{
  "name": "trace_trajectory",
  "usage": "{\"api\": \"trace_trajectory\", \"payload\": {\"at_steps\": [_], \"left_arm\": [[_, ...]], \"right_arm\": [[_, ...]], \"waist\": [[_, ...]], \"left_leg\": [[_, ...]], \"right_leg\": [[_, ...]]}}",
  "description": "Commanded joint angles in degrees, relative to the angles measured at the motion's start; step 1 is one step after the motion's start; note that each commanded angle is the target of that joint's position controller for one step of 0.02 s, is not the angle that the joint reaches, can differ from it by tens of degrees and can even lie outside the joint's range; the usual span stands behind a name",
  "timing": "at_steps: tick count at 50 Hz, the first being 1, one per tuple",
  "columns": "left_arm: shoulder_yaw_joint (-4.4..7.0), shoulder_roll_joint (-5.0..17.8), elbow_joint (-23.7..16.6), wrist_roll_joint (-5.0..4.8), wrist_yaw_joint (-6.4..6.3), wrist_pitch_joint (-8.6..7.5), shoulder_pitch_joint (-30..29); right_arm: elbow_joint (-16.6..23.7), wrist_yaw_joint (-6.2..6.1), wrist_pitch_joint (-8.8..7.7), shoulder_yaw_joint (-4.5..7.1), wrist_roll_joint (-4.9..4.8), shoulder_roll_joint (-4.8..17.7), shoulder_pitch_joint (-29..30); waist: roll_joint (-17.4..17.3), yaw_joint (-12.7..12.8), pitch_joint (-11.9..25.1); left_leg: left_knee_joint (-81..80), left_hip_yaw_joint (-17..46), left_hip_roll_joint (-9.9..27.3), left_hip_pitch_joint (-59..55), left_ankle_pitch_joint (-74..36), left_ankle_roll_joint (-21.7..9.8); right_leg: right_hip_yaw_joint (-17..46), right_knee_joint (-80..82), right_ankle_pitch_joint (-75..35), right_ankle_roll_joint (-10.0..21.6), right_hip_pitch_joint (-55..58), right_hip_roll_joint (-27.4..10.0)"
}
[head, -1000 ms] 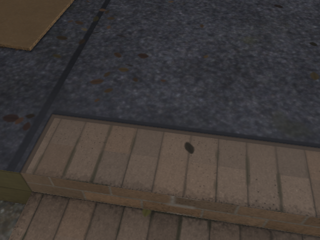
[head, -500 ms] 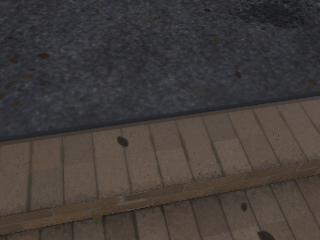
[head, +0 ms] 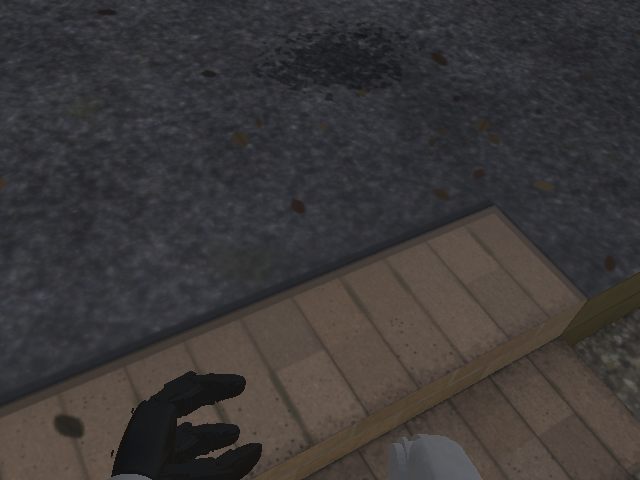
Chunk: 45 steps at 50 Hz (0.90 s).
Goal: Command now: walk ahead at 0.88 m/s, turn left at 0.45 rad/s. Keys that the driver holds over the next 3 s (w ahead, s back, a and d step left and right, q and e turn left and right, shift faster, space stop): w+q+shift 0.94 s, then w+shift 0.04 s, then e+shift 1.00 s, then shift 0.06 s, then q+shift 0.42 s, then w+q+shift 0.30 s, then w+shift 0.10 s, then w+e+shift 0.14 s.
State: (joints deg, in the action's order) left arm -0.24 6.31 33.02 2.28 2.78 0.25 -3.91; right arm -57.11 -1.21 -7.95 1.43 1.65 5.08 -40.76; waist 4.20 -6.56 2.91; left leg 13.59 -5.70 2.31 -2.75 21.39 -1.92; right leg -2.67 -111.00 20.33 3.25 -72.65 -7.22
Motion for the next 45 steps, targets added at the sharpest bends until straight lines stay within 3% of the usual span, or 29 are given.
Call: {"api": "trace_trajectory", "payload": {"at_steps": [1,3,4,5,6,7,8,9,10,11,12,14,17,20,22,23,24,25,27,29,30,31,32,33,34,36,39,41,45], "left_arm": [[-1.36,1.0,-15.1,-1.45,0.18,-2.29,-24.0],[-2.05,-0.3,-13.5,-3.00,1.70,-2.05,-19.1],[-1.34,-0.9,-10.9,-3.01,1.07,-1.97,-10.3],[0.95,2.5,-7.3,-3.74,-0.75,-1.18,3.6],[3.53,6.5,-5.1,-4.60,-2.61,-0.50,18.0],[6.26,12.6,-4.4,-2.85,-3.56,-0.95,24.7],[9.03,21.5,-0.4,-0.30,-3.59,-2.80,28.2],[9.38,21.7,-0.8,-0.72,-2.83,-2.66,24.7],[8.32,17.6,0.3,-0.47,-2.15,-3.05,15.7],[6.38,10.4,3.4,-1.03,-1.93,-3.63,11.8],[4.78,4.8,6.3,-1.02,-2.10,-4.42,11.0],[2.72,-0.4,14.0,0.76,-2.35,-5.44,15.9],[1.84,0.1,20.0,0.27,-1.70,-8.20,22.4],[1.60,3.7,21.9,0.44,-0.66,-9.73,20.9],[1.63,5.7,23.5,-0.06,-0.68,-9.21,24.6],[1.36,6.6,24.1,-1.12,-1.60,-8.81,29.5],[1.02,6.6,25.6,-2.11,-2.87,-8.11,33.6],[0.60,8.9,23.0,-2.92,-4.28,-7.85,31.3],[3.00,19.2,19.3,-4.33,-7.09,-8.06,32.3],[5.51,24.6,13.3,-3.50,-7.10,-6.34,24.9],[7.52,26.5,10.1,-2.81,-5.31,-6.11,22.7],[6.69,18.9,9.3,-2.84,-2.91,-5.87,20.1],[3.22,5.3,2.5,-0.88,-0.44,-6.46,14.0],[2.80,5.2,-5.6,1.81,0.00,-8.47,12.4],[2.60,5.9,-7.1,1.64,-0.23,-9.68,10.7],[-0.04,2.6,-9.1,2.37,-1.80,-9.22,9.0],[-0.40,6.5,-8.5,2.34,-3.21,-5.00,10.2],[-0.02,11.0,-12.9,0.86,-3.35,-4.21,0.1],[-1.05,8.0,-9.7,-1.59,-1.14,-3.97,3.3]], "right_arm": [[0.1,-1.90,0.08,1.97,0.06,7.8,-3.0],[3.1,-1.29,1.24,1.44,-1.71,6.8,4.7],[4.1,-0.11,0.82,1.55,-1.96,9.8,8.3],[5.2,0.82,0.05,3.02,-1.45,15.2,9.4],[5.8,1.76,-1.19,5.35,-2.58,21.8,12.3],[6.7,2.97,-2.48,6.74,-3.03,23.1,15.7],[14.0,4.48,-3.10,5.09,-4.55,10.8,20.6],[17.4,4.60,-3.30,5.42,-3.11,8.4,20.7],[18.6,4.02,-2.29,4.91,-2.54,3.2,18.8],[18.9,3.77,-1.60,4.00,-1.17,1.8,19.5],[19.1,3.91,-0.94,3.49,0.25,1.1,21.2],[21.3,4.75,1.36,0.89,-0.06,-3.1,25.8],[23.6,3.68,5.41,-1.49,-1.33,-5.2,32.3],[26.2,0.79,8.34,-1.27,-1.61,-1.5,39.3],[29.1,0.32,9.66,-2.02,-2.02,-0.6,47.0],[29.5,0.88,10.42,-2.01,-2.93,2.6,49.7],[29.7,0.86,11.07,-2.16,-3.31,3.4,51.3],[27.9,1.53,10.72,-1.73,-2.67,4.7,46.5],[26.7,2.31,10.50,-1.36,-3.07,6.9,41.9],[22.9,2.14,10.19,1.87,-2.62,12.9,23.3],[22.8,1.54,9.95,4.25,-3.32,17.7,16.6],[23.8,1.51,8.41,6.14,-4.10,18.9,22.5],[23.3,1.89,7.43,6.51,-4.85,19.6,32.5],[24.6,1.52,7.93,5.77,-2.54,19.9,33.2],[22.4,1.06,7.16,5.25,-1.20,16.8,29.8],[16.6,0.41,4.53,4.24,0.54,13.5,22.6],[15.9,0.24,1.81,3.26,0.04,15.0,25.7],[15.5,0.31,0.44,3.68,-0.68,17.2,24.1],[15.0,0.49,1.33,5.48,-1.90,21.7,21.9]], "waist": [[-10.5,-0.7,-12.7],[-8.0,1.5,-9.4],[-11.2,6.1,-2.1],[-14.7,12.0,8.0],[-20.3,19.8,16.0],[-20.0,24.2,20.8],[5.1,21.0,23.9],[9.6,17.6,28.2],[5.7,9.6,21.8],[0.9,6.2,10.9],[-0.9,4.8,4.4],[-0.8,1.5,-1.2],[-1.7,0.9,-6.3],[-2.7,-1.3,-10.8],[-5.1,-1.6,-12.2],[-5.4,-0.1,-12.7],[-5.5,1.5,-11.4],[-5.0,-1.3,-8.4],[-0.3,-3.1,2.1],[5.3,-10.0,12.6],[6.5,-10.5,15.8],[-0.6,-8.2,10.0],[-17.8,-1.1,1.6],[-10.1,3.4,6.8],[-1.9,3.3,4.7],[5.7,6.9,-4.7],[6.3,11.0,-10.3],[5.4,7.8,-12.8],[-4.2,5.6,-0.7]], "left_leg": [[-16.8,18.5,14.2,-4.5,-6.6,-12.3],[-24.8,10.6,10.3,12.8,-25.3,-12.6],[-16.2,7.4,9.9,15.6,-59.9,-11.6],[-1.5,7.4,11.9,13.2,-89.2,-10.5],[12.8,9.6,13.5,9.0,-98.3,-8.9],[29.7,11.6,10.4,13.3,-83.3,-6.5],[56.1,14.8,-2.3,36.2,-27.8,-4.5],[79.5,22.1,-5.5,43.1,-15.8,-5.1],[91.3,21.3,-2.0,47.4,-22.0,-4.7],[93.9,14.4,1.0,49.6,-26.0,-4.6],[96.6,11.7,2.5,51.6,-27.4,-5.3],[107.0,12.2,2.4,58.1,-23.8,-7.3],[114.6,14.8,0.8,72.7,-15.1,-8.5],[117.7,9.6,-4.3,76.9,-10.6,-10.5],[105.1,4.4,-5.1,75.3,-11.1,-11.6],[94.6,-2.0,-4.8,70.6,-9.4,-11.4],[88.8,-5.6,-5.2,66.9,-7.2,-11.6],[82.1,-10.0,-5.5,56.6,-5.5,-12.0],[66.5,-13.2,-7.0,40.0,-3.8,-12.0],[58.0,-9.1,-9.9,26.0,7.6,-11.8],[48.8,-0.1,-12.6,15.5,20.4,-12.3],[33.2,11.9,-9.7,12.4,15.8,-17.9],[20.4,37.2,-5.8,13.5,12.4,-24.3],[8.9,58.9,0.7,9.8,16.3,-27.3],[2.5,65.8,5.2,10.6,18.2,-26.3],[5.9,55.6,2.4,19.5,9.3,-22.0],[3.3,37.3,-3.4,33.2,5.2,-17.1],[-2.8,34.9,-4.2,37.0,-4.4,-17.3],[-1.5,26.2,-6.9,28.9,-24.3,-13.4]], "right_leg": [[-0.7,10.0,9.4,1.0,-16.6,-2.7],[-9.9,34.3,2.5,3.4,19.2,0.7],[-11.8,37.4,2.8,4.7,39.3,6.3],[-8.5,38.3,5.5,4.9,55.2,10.1],[-3.1,46.3,5.3,4.8,64.5,10.6],[6.0,55.4,9.2,3.4,73.2,6.9],[39.1,80.2,32.1,0.4,83.8,-11.3],[62.3,98.4,43.6,-1.8,80.4,-18.0],[59.5,99.3,44.1,-1.1,72.5,-19.3],[46.6,94.2,38.1,2.0,63.1,-16.9],[35.1,88.9,29.2,3.7,56.0,-15.6],[19.4,88.2,12.4,2.5,49.7,-13.7],[6.7,92.5,3.6,-1.7,51.7,-14.2],[-6.1,99.0,-6.1,-5.5,49.7,-9.4],[-15.0,102.2,-10.5,-8.2,49.9,-3.9],[-18.6,107.5,-18.2,-6.6,50.0,-3.8],[-19.9,109.0,-27.1,-5.3,53.0,-2.8],[-23.9,104.8,-53.0,-6.0,54.9,-2.3],[-22.1,95.5,-91.0,-2.3,64.1,-5.9],[-17.7,72.0,-106.0,0.4,74.4,-10.1],[-13.0,53.8,-101.5,1.8,70.2,-11.3],[-10.5,29.8,-48.2,1.1,57.3,-4.1],[-3.5,5.6,-6.4,-1.2,28.5,9.8],[8.4,-3.9,-8.7,-2.3,18.9,10.0],[9.8,-8.0,-7.2,-2.7,13.6,8.8],[10.5,-8.2,-0.5,-2.7,7.6,6.9],[9.5,14.7,4.5,-3.7,14.3,1.9],[6.8,38.3,0.3,-5.4,22.6,-0.4],[2.5,68.3,-21.9,-3.9,54.1,4.3]]}}
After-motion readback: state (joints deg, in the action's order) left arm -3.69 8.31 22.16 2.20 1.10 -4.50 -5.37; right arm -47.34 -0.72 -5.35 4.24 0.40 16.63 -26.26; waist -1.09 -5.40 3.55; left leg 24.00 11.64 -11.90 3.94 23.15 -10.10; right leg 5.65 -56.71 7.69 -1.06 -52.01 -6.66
